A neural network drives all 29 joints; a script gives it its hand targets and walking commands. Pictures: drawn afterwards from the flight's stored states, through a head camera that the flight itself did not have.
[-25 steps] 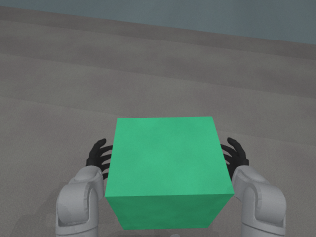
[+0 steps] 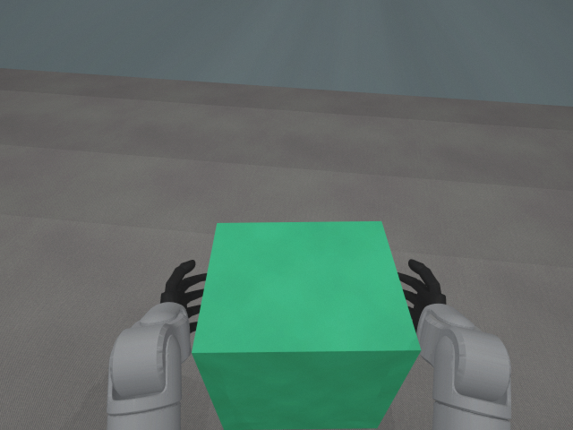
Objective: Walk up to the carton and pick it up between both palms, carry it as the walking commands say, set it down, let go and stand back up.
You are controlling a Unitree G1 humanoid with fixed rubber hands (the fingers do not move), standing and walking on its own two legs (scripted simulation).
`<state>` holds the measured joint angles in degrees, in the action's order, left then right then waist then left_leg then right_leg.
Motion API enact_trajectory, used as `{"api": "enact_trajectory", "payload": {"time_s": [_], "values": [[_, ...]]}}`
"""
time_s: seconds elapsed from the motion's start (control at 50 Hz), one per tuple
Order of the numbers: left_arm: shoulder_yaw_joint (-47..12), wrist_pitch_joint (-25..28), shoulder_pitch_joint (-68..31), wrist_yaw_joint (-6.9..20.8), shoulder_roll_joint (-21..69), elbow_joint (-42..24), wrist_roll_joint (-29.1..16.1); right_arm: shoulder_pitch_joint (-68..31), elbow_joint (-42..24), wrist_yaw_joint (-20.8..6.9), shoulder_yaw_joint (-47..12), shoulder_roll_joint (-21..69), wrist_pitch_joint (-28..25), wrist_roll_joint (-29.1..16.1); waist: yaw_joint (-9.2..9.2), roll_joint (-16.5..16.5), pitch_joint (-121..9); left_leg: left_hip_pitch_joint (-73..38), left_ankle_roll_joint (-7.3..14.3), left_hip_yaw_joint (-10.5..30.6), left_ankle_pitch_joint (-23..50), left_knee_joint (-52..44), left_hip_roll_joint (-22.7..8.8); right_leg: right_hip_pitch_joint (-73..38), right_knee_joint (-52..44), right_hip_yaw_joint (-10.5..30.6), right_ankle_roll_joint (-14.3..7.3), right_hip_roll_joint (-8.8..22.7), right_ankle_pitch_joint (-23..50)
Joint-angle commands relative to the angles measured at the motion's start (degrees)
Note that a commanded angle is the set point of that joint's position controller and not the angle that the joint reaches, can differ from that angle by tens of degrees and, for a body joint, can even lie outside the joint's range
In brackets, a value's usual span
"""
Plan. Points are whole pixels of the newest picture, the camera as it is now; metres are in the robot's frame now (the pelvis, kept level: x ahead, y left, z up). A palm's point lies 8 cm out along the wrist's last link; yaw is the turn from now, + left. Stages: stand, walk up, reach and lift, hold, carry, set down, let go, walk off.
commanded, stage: carry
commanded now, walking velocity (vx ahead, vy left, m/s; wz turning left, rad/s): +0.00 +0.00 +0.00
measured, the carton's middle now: (299, 329) +0.28 -0.01 +0.02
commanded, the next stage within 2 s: none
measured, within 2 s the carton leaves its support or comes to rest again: neither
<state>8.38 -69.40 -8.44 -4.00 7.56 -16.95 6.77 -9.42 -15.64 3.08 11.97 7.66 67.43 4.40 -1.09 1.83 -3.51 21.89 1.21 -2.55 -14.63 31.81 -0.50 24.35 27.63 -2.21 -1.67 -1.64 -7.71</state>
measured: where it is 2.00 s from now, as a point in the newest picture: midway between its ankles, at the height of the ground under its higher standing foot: outside the picture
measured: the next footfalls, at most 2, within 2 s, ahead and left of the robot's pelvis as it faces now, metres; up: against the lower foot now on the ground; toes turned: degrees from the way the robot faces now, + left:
left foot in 0.20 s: +0.07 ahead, +0.11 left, +0.00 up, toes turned +5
right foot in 0.42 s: -0.03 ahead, -0.08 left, +0.00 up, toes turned -3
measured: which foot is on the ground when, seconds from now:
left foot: down 0.00-0.10, up 0.12-0.18, down 0.20-1.00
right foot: down 0.00-0.22, up 0.24-0.40, down 0.42-1.00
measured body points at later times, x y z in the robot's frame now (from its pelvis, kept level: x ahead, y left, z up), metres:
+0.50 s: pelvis -0.08 +0.02 +0.00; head -0.09 +0.03 +0.45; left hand +0.19 +0.18 +0.05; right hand +0.19 -0.15 +0.06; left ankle +0.03 +0.10 -0.73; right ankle -0.07 -0.07 -0.73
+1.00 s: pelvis -0.11 +0.03 +0.00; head -0.13 +0.04 +0.45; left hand +0.17 +0.18 +0.05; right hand +0.17 -0.15 +0.06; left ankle +0.03 +0.10 -0.73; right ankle -0.07 -0.07 -0.73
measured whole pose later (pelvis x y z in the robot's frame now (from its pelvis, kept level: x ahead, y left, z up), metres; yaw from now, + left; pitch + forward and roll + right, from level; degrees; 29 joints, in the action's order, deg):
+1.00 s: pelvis -0.11 +0.03 +0.00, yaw -2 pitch +1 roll -2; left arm 8.3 -61.8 -7.5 -3.1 7.5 -10.6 7.0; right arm -8.0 -11.1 2.3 11.6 7.5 60.9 5.8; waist 0.4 -0.2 -4.7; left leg 26.5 3.4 -3.7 -3.5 27.0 -0.2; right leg 19.4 31.2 -3.9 -2.1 -2.6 -13.4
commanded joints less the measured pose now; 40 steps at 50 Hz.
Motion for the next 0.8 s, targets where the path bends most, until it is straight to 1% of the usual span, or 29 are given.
{"api": "enact_trajectory", "payload": {"time_s": [0.0,0.04,0.08,0.1,0.12,0.14,0.16,0.18,0.2,0.22,0.24,0.26,0.28,0.3,0.34,0.36,0.38,0.4,0.42,0.44,0.46,0.48,0.54,0.62,0.66,0.72,0.74,0.76,0.78], "values": [[-40.8,1.1,-30.1,12.9,49.4,-4.4,-20.5,-31.6,-5.7,-14.1,-45.1,49.1,1.6,-22.1,2.09,-1.9,-15.9,8.2,1.8,8.8,-20.1,-11.3,-5.9,-14.8,-3.7,8.3,0.6,6.7,-15.4],[-37.4,2.5,-28.6,13.0,48.1,0.1,-18.4,-30.5,-1.6,-14.3,-40.9,47.6,0.0,-20.0,1.7,-0.5,-15.4,4.3,1.1,4.0,-19.8,-6.2,-0.9,-7.3,-9.3,11.4,0.5,7.5,-26.7],[-37.3,3.4,-27.4,13.3,47.5,0.8,-18.3,-29.7,-2.1,-14.1,-41.5,46.6,-1.2,-19.4,1.0,9.2,-17.6,-7.9,1.2,-2.4,-10.9,9.9,4.4,1.5,-18.5,13.6,2.8,11.2,-30.9],[-32.4,5.5,-25.4,13.6,45.4,8.9,-14.2,-28.9,5.9,-14.1,-37.3,45.6,-3.4,-15.8,0.53,10.7,-18.5,-12.0,1.5,-5.2,-9.2,16.4,6.1,5.2,-20.1,11.9,2.9,11.9,-32.0],[-35.5,7.1,-26.7,13.6,46.7,3.1,-16.4,-27.7,2.5,-14.0,-39.2,45.6,-4.7,-16.5,0.2,10.4,-18.8,-10.9,2.4,-3.4,-9.9,13.1,4.6,3.4,-19.0,10.2,1.5,11.8,-31.6],[-39.4,7.2,-31.9,13.5,48.4,-3.7,-19.7,-30.5,-3.4,-14.3,-41.9,47.8,-5.2,-19.8,-0.7,6.1,-19.5,-13.2,2.9,-5.5,-6.9,10.6,5.5,4.4,-15.0,4.7,2.1,9.5,-26.5],[-40.8,6.4,-34.8,13.5,50.8,-5.8,-21.8,-33.4,-5.2,-13.9,-43.5,49.8,-4.3,-21.4,-1.05,6.0,-20.0,-15.7,4.1,-5.6,-9.0,5.9,5.8,5.3,-13.0,3.1,3.1,8.1,-27.9],[-43.5,5.1,-36.4,13.2,50.8,-8.1,-23.7,-34.1,-6.8,-13.9,-45.3,50.8,-2.7,-23.0,-1.47,-0.7,-15.8,-10.5,5.5,0.4,-15.8,-7.1,2.0,3.1,-5.8,1.3,4.1,6.1,-26.9],[-39.7,4.6,-33.2,13.3,49.2,-3.9,-21.3,-30.8,-3.5,-13.4,-42.6,48.6,-2.3,-21.3,-1.39,-18.0,-15.8,3.7,10.5,25.3,-32.8,-21.8,-13.1,-1.5,22.8,-3.4,4.7,-2.4,-21.2],[-40.9,4.1,-32.3,13.2,49.2,-9.4,-22.1,-30.2,-6.2,-13.2,-44.2,49.6,-1.7,-21.7,1.56,-17.1,-10.8,20.3,13.7,35.2,-45.6,-31.0,-20.9,-5.5,36.6,-0.3,3.1,-2.7,-14.7],[-43.0,3.5,-35.3,13.3,52.0,-10.0,-24.1,-30.8,-6.3,-13.4,-45.8,49.4,-0.8,-22.6,2.66,-11.7,-8.7,25.1,11.9,28.7,-40.7,-30.5,-20.7,-8.8,41.3,4.7,2.1,1.0,-11.7],[-40.9,3.6,-32.0,13.2,51.9,-4.6,-22.0,-31.0,-4.5,-13.6,-44.4,48.8,-0.6,-21.8,2.64,-4.1,-12.7,15.7,7.2,20.2,-25.5,-25.1,-14.6,-7.4,35.9,1.0,1.7,-0.9,-10.9],[-38.0,5.0,-30.4,13.0,50.3,-0.2,-19.3,-31.1,-1.5,-13.9,-41.4,46.8,-1.9,-19.7,2.35,-5.5,-15.9,6.5,4.6,13.4,-15.5,-21.1,-11.4,-4.0,27.9,-1.4,1.8,-1.1,-13.2],[-40.9,5.7,-30.0,12.9,50.5,-3.9,-20.4,-31.2,-6.5,-14.2,-43.8,46.9,-2.7,-20.6,1.93,-9.3,-17.0,0.2,4.4,11.9,-9.5,-18.2,-10.5,-2.9,22.9,-2.4,2.0,-1.8,-15.2],[-38.0,7.0,-28.7,13.1,49.5,-0.7,-18.1,-28.4,-4.7,-13.9,-40.6,46.1,-4.6,-17.5,1.08,-11.9,-18.5,-10.4,5.5,14.4,-4.7,-13.5,-10.5,-2.3,6.2,-2.7,1.8,-2.5,-21.3],[-37.6,7.4,-27.8,13.4,50.2,1.1,-18.4,-27.6,-4.3,-13.8,-40.4,45.2,-5.2,-17.0,1.19,-10.2,-19.5,-11.1,4.8,13.0,-4.1,-11.9,-10.2,-7.4,-3.3,-3.5,2.0,-2.9,-15.3],[-41.1,7.6,-30.6,13.4,51.9,-4.5,-21.3,-27.2,-5.8,-13.7,-42.3,48.4,-5.0,-18.9,0.82,-7.6,-21.8,-12.2,3.4,13.3,1.4,-8.9,-10.6,-12.2,-9.0,1.2,2.1,0.3,-10.4],[-37.0,8.7,-30.2,13.6,50.1,0.9,-18.7,-24.1,0.4,-13.5,-38.2,45.9,-6.1,-14.8,0.61,-2.7,-23.4,-8.5,1.5,11.1,6.0,-6.6,-8.3,-17.1,-9.9,6.2,1.6,4.2,-10.0],[-40.4,8.6,-29.8,13.7,50.7,-2.7,-20.5,-26.1,-4.4,-13.4,-41.7,48.2,-6.0,-16.8,0.55,1.9,-22.4,-3.0,-1.1,9.2,6.4,-7.4,-4.9,-18.2,-6.0,11.6,-1.8,9.0,-12.5],[-40.7,8.4,-31.1,13.5,49.7,-4.4,-20.8,-28.7,-7.2,-13.5,-42.6,46.8,-5.4,-17.2,1.07,3.9,-18.9,-7.6,-0.8,7.1,0.7,-7.6,-3.7,-8.1,-7.9,12.8,-3.6,9.6,-18.3],[-40.4,7.7,-29.5,13.3,49.9,-1.3,-20.6,-31.3,-7.2,-13.3,-43.2,47.1,-5.1,-17.9,1.79,1.6,-18.5,-10.3,0.6,6.7,0.0,-6.1,-3.4,-5.4,-10.2,13.4,-2.3,10.3,-17.9],[-42.8,6.9,-32.1,13.3,50.5,-5.4,-22.9,-32.6,-8.6,-12.9,-45.2,48.9,-4.8,-19.4,1.44,0.7,-17.6,-8.9,1.3,5.8,0.6,-5.0,-3.0,-5.3,-10.9,12.4,-0.5,10.9,-15.7],[-41.8,4.8,-29.8,12.8,49.2,-5.4,-21.8,-29.5,-8.5,-13.0,-45.3,47.8,-2.1,-19.9,1.59,-2.9,-17.1,-8.4,2.4,10.8,-0.7,-10.0,-7.1,-5.8,-5.6,6.5,-0.1,6.5,-12.5],[-38.2,4.4,-27.4,12.3,44.9,0.5,-18.2,-24.6,-2.8,-12.9,-40.8,42.9,-1.6,-16.3,1.5,-3.1,-15.5,-4.0,1.7,12.4,-11.5,-15.1,-8.5,-6.5,-3.9,5.8,-0.3,4.6,-16.4],[-39.9,4.3,-27.7,12.3,45.5,-1.7,-19.7,-28.2,-7.0,-12.9,-42.1,43.3,-2.0,-18.3,1.85,-5.0,-15.1,-3.8,1.0,13.0,-12.9,-16.9,-9.1,-8.2,-2.5,4.3,-0.5,3.5,-15.5],[-40.2,3.9,-34.1,12.7,47.2,-2.9,-20.3,-27.5,-1.0,-13.7,-41.2,47.2,-0.9,-17.9,1.49,-7.1,-14.1,-0.6,0.1,12.1,-17.4,-18.3,-7.9,-6.7,-2.7,4.4,-1.2,3.2,-19.6],[-41.1,3.5,-30.8,12.8,48.9,-2.0,-21.2,-28.4,-3.5,-13.8,-42.5,48.0,-0.9,-19.8,1.5,-4.8,-12.8,0.0,0.0,11.0,-15.5,-16.7,-7.4,-5.9,-5.1,6.4,-0.9,4.6,-20.4],[-37.3,4.3,-29.9,13.1,47.6,3.8,-18.2,-29.4,-0.4,-13.8,-39.9,45.6,-1.9,-17.0,1.24,-2.4,-15.2,-3.4,-0.3,8.6,-10.8,-13.1,-6.0,-5.4,-7.8,8.7,-0.9,6.8,-21.0],[-29.8,8.1,-29.3,13.1,44.5,14.3,-12.0,-25.5,12.0,-13.9,-31.1,42.2,-5.7,-10.1,0.84,-2.2,-16.2,-6.4,0.1,6.4,-7.4,-9.7,-4.2,-2.0,-9.6,10.5,-1.3,8.2,-23.4]]}}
